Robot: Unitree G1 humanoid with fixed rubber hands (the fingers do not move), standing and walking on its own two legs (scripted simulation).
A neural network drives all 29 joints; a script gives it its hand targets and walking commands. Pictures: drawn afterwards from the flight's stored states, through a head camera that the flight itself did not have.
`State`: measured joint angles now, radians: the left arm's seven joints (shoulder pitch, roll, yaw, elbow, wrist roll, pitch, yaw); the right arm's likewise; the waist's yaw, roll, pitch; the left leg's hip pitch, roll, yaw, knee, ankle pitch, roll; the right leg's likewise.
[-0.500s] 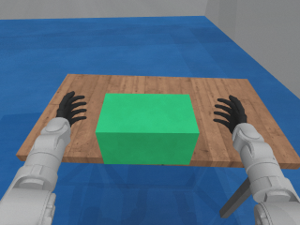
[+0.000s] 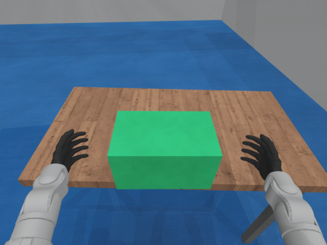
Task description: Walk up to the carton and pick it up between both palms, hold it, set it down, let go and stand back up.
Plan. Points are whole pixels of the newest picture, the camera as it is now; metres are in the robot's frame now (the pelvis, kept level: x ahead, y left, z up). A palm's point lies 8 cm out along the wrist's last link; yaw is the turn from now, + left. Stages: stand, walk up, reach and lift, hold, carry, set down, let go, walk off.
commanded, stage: set down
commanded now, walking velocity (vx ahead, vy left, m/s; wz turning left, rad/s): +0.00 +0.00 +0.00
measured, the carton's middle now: (163, 149) +0.42 -0.01 +0.00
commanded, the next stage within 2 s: none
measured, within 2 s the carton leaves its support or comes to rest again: neither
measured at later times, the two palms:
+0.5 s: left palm (59, 199) +0.26 +0.24 +0.04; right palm (276, 204) +0.22 -0.25 +0.05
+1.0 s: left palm (63, 240) +0.19 +0.23 -0.02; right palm (270, 239) +0.17 -0.24 -0.02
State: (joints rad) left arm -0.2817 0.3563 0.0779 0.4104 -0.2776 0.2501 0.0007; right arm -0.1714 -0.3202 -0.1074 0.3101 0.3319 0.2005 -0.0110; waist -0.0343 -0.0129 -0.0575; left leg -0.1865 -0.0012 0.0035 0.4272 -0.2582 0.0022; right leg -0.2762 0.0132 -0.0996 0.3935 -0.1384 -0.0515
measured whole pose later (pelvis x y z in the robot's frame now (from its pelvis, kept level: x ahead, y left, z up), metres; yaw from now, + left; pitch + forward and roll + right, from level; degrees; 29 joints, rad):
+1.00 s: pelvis -0.01 +0.01 +0.00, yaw -1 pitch -5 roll -1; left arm 0.21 0.25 -0.06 0.34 -0.15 -0.02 0.04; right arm 0.27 -0.27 -0.05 0.32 0.20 -0.07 0.04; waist -0.01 0.02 0.04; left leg -0.11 0.01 0.01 0.49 -0.30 0.01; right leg -0.18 0.03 -0.09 0.41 -0.15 -0.05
